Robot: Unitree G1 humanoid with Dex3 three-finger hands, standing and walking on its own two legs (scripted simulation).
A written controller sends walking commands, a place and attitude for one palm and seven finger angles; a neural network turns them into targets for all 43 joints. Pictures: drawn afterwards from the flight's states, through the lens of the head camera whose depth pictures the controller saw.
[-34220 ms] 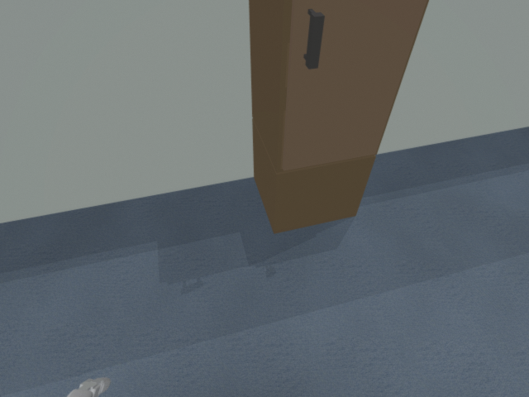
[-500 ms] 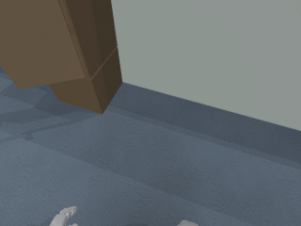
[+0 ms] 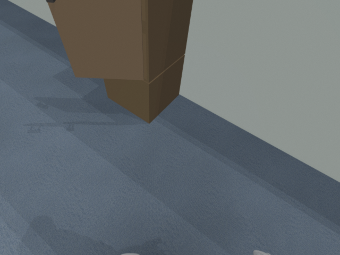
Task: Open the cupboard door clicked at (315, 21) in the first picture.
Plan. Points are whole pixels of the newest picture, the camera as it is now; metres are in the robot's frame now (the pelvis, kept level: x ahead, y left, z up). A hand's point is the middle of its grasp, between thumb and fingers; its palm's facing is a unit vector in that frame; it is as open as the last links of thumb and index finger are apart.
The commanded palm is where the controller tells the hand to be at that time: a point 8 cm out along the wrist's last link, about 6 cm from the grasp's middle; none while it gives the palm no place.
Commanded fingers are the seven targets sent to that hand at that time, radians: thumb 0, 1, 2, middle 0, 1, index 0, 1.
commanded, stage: take the last steps up to it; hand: left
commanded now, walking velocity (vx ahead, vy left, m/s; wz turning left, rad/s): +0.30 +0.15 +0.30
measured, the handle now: out of the picture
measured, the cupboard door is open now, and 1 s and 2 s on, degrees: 37 37 37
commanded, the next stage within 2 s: come to a stop and stand still in 1.22 s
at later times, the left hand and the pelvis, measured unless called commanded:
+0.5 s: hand out of the picture +0.11 +0.19 -0.14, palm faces +0.17 -0.96 -0.23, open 7.4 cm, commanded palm none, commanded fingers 0.00 0.90 0.90 -0.20 -0.30 -0.20 -0.30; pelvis +0.08 +0.00 +0.01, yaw +7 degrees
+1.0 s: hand (54, 215) +0.21 +0.34 -0.17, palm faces +0.23 -0.95 -0.20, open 7.4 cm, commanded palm none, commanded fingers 0.00 0.90 0.90 -0.20 -0.30 -0.20 -0.30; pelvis +0.24 +0.15 +0.01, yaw +10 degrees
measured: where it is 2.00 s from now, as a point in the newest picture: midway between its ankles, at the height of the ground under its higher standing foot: (132, 211)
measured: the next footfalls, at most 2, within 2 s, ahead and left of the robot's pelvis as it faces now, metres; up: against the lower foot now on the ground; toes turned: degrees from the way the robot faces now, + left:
right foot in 0.36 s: +0.12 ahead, -0.11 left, +0.00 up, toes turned -3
left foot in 0.80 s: +0.28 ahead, +0.25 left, +0.00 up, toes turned +19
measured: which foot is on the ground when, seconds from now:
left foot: down 0.00-0.36, up 0.38-0.78, down 0.80-1.00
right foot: up 0.00-0.34, down 0.36-0.80, up 0.82-1.00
